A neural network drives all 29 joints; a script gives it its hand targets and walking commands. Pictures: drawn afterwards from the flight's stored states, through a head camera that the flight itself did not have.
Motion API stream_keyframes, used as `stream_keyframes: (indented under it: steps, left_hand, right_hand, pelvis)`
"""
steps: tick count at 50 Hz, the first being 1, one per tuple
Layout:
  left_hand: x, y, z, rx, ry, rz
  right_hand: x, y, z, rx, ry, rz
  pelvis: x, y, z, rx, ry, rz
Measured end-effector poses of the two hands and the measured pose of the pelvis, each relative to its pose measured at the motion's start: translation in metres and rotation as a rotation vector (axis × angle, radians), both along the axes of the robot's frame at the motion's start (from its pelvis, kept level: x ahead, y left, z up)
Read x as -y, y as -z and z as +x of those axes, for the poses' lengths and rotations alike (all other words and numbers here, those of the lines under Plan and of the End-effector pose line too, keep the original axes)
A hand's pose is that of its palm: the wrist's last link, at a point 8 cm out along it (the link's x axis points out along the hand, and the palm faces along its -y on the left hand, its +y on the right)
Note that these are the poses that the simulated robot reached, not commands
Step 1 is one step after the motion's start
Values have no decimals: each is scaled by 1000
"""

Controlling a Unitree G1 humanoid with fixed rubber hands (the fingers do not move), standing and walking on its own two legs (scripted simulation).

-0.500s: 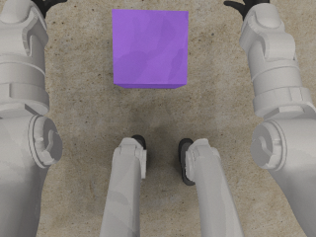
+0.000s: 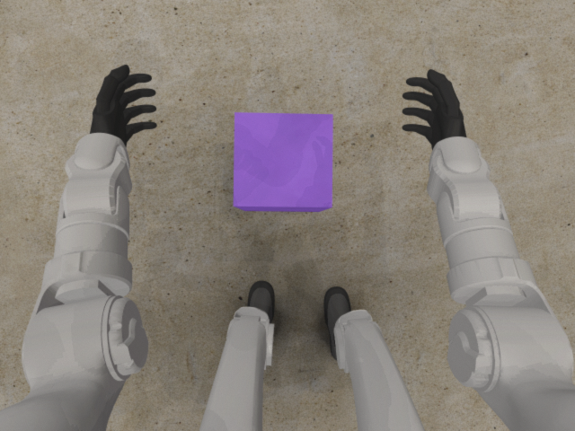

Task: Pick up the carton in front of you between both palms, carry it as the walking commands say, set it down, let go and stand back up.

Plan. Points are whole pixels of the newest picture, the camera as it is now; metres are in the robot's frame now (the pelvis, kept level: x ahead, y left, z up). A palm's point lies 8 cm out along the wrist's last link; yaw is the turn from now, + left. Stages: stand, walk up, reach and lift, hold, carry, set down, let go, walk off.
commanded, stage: let go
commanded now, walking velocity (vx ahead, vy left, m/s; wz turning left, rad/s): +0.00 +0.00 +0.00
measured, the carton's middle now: (282, 169) +0.50 +0.04 -0.55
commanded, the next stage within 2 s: stand in 1.12 s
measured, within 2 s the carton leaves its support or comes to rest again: neither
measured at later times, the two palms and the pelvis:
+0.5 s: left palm (77, 297) +0.29 +0.22 -0.01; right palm (574, 294) +0.30 -0.23 -0.01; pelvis +0.05 -0.02 +0.08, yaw +1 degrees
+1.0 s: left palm (62, 392) +0.22 +0.21 +0.03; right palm out of the picture +0.24 -0.25 +0.03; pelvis +0.07 -0.02 +0.10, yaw +1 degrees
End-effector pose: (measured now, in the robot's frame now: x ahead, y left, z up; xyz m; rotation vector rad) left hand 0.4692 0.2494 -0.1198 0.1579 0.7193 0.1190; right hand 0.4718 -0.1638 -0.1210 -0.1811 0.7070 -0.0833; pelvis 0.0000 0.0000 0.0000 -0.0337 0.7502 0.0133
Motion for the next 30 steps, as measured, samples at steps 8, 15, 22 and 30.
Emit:
stream_keyframes:
  steps: [8, 15, 22, 30]
  left_hand:
    - [-1, -36, -54, -21, 4, 2]
    - [7, -69, -100, -29, 11, -3]
    - [20, -98, -155, -45, 21, -7]
    - [30, -129, -212, -59, 23, -8]
  right_hand:
    - [18, -36, -50, -35, -28, -9]
    - [37, -69, -96, -44, -30, 0]
    - [60, -99, -152, -57, -17, 6]
    - [79, -131, -210, -70, -9, 10]
  pelvis:
    - [1, -32, 22, 96, -5, 9]
    - [6, -52, 36, 195, -5, 19]
    - [13, -71, 46, 349, 1, 32]
    - [20, -89, 58, 560, 1, 42]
